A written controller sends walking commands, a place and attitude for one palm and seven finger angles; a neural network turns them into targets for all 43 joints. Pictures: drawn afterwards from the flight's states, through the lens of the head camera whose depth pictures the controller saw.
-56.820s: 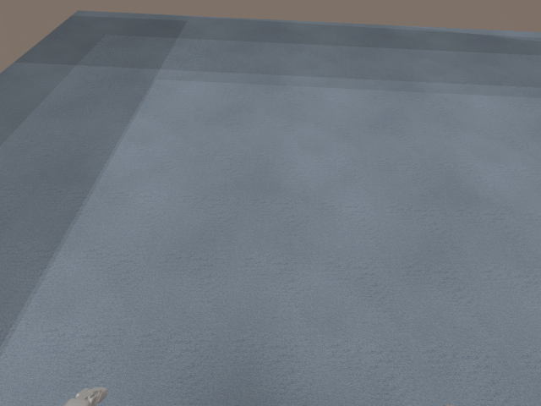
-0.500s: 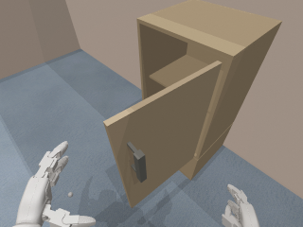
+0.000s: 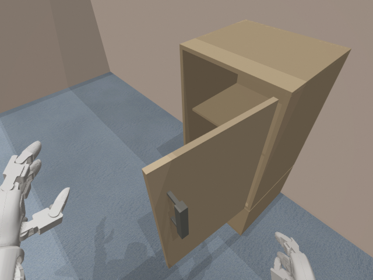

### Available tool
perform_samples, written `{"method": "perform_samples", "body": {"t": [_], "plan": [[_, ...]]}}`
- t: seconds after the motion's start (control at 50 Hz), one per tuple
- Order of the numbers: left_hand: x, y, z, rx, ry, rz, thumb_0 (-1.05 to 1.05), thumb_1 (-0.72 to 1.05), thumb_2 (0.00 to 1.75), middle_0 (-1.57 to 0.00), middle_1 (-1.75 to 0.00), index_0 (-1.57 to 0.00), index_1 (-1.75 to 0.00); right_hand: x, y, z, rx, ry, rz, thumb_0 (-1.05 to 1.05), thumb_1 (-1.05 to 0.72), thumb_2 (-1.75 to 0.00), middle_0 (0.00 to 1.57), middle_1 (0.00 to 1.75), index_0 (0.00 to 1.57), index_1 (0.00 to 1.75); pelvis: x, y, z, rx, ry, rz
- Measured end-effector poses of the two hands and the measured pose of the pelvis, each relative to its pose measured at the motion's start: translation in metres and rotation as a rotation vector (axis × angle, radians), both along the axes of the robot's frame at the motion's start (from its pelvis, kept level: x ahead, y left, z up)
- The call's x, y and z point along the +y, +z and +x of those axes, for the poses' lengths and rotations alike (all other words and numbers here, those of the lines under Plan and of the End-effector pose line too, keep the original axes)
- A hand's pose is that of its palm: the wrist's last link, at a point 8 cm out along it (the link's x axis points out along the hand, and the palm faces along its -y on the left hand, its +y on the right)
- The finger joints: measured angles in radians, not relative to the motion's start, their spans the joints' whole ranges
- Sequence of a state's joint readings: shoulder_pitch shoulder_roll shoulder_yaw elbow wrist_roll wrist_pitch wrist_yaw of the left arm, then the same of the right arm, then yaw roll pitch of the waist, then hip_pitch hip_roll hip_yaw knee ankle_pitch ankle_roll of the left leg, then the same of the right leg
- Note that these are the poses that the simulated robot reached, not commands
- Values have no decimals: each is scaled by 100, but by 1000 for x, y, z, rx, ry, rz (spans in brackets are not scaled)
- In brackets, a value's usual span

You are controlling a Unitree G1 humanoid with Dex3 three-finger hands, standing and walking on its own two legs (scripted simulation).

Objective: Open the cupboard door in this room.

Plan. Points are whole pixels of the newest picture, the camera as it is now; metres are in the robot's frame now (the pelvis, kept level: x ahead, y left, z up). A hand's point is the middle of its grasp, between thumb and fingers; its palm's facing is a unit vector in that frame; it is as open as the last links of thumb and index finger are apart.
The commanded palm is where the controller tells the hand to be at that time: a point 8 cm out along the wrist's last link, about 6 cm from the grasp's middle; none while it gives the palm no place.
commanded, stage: draw the hand back to the body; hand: left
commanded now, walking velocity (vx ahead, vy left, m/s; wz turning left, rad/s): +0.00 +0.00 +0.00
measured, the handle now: (177, 214) +0.29 +0.07 -0.04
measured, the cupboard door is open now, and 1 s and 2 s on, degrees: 84 84 84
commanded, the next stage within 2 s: step back with the hand held close in 0.44 s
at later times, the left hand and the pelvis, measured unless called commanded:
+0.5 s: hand (52, 206) +0.18 +0.24 +0.16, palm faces +0.44 -0.80 -0.40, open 7.5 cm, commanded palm +0.13 +0.28 +0.17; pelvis -0.01 -0.02 +0.00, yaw -1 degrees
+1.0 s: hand (49, 215) +0.16 +0.24 +0.15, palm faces +0.35 -0.78 -0.51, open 7.4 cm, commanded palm +0.10 +0.28 +0.18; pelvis -0.04 -0.01 +0.00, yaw -2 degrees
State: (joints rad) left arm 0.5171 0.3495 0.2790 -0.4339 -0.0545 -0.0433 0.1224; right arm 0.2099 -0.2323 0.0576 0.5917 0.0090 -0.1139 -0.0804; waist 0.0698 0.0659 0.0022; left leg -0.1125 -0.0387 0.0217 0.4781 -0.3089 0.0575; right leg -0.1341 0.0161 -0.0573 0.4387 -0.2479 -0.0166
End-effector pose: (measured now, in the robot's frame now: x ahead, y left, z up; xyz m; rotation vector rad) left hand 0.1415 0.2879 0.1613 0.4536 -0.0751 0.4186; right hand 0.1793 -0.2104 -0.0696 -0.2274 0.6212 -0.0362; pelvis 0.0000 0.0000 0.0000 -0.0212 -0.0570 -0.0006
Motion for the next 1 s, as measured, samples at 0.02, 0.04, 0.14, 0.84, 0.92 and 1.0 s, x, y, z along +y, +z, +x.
{"method": "perform_samples", "body": {"t": [0.02, 0.04, 0.14, 0.84, 0.92, 1.0], "plan": [[2, 4, 0, -14, 4, 9, 1, 53, 74, -19, -30, -19, -30, -1, 0, 0, 2, 0, -1, 1, -90, -90, 20, 30, 21, 30, 0, 1, 0, -3, 0, 0], [3, 8, 0, -27, 9, 16, 1, 56, 76, -19, -30, -20, -30, -2, 0, 0, 4, -1, -2, 1, -90, -90, 20, 30, 21, 30, -1, 1, 0, -5, -1, 1], [8, 23, -1, -87, 33, 43, 1, 73, 83, -20, -30, -20, -30, -8, 0, -2, 17, -8, -1, 1, -90, -90, 20, 30, 20, 30, -4, 2, -3, -17, -4, 3], [-20, 14, 0, -2, -77, 116, 2, 89, 90, -21, -30, -21, -30, -55, -9, -43, 103, -154, -25, 1, -90, -90, 20, 30, 20, 30, -19, 3, -25, 60, -24, 12], [-15, 13, -6, 2, -91, 131, 2, 89, 90, -21, -30, -21, -30, -59, -8, -56, 122, -190, -44, 1, -90, -90, 20, 30, 20, 30, -16, 1, -33, 64, -27, 15], [-10, 15, -16, -23, -92, 141, 2, 89, 90, -21, -30, -21, -30, -57, -5, -68, 120, -202, -59, 1, -90, -90, 20, 30, 20, 30, -12, -1, -45, 64, -27, 14]]}}
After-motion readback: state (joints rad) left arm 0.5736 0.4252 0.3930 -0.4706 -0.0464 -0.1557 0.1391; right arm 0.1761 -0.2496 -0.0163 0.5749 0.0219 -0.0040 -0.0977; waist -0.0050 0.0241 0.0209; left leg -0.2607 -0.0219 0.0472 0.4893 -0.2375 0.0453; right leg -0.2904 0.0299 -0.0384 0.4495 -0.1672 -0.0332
